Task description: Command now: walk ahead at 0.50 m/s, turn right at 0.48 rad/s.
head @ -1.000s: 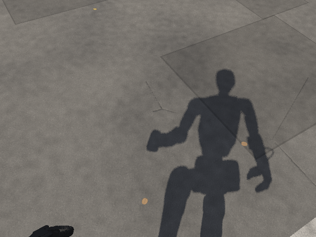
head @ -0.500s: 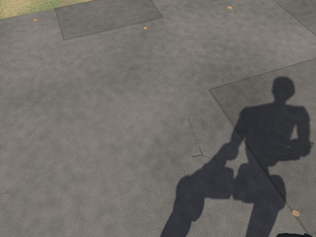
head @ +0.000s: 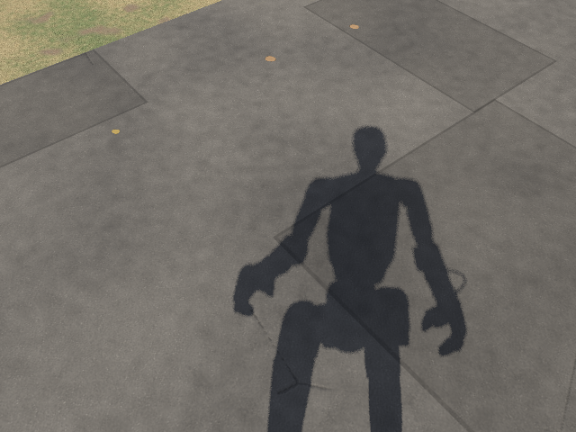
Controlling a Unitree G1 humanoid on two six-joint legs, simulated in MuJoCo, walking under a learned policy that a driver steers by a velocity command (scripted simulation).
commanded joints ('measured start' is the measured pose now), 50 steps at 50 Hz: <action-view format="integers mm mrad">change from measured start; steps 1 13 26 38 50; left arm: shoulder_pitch -128 140 207 92 -135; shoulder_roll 26 153 148 127 27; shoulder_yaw -5 55 47 23 -8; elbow -109 -117 -103 -152 -210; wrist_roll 1 -2 -3 10 5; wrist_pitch -12 -31 -24 -42 -49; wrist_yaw -21 -8 36 32 7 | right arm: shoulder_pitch -6 -149 -356 -61 59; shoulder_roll -171 -144 -97 -123 -179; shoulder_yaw -41 -14 1 -13 -16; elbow -41 -149 -216 -130 -47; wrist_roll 14 31 19 6 32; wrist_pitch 4 -59 -24 -15 2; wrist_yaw -10 5 28 37 12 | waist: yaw -20 109 137 13 -31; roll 67 34 -54 98 109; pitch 80 -118 -10 -18 22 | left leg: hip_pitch -7 -790 -530 -75 -125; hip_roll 308 128 75 300 219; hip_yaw -50 -287 -253 -635 -308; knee -69 1036 334 20 -60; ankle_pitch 359 -139 367 -54 299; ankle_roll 125 -17 -84 184 161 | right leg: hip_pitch -18 776 499 -36 83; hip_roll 3 -118 -19 41 40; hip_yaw -44 424 216 68 -37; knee -88 -463 -493 429 -143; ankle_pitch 4 -168 -132 -384 22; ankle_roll -20 -305 -207 -33 20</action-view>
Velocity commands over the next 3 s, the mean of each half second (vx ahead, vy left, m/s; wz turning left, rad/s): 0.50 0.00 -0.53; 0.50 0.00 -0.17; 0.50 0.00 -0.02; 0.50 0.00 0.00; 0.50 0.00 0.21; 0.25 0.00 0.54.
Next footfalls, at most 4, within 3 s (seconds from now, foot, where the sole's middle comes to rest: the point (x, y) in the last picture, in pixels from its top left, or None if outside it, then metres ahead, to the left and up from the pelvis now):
0.16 right None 0.26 -0.13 -0.78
0.64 left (285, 396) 0.58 0.01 -0.78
1.16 right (407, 317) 0.78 -0.32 -0.78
1.70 left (343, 215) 1.13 -0.20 -0.78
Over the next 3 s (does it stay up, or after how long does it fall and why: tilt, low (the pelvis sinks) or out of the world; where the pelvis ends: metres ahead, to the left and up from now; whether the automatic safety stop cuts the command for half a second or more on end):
stays up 1.52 -0.42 -0.01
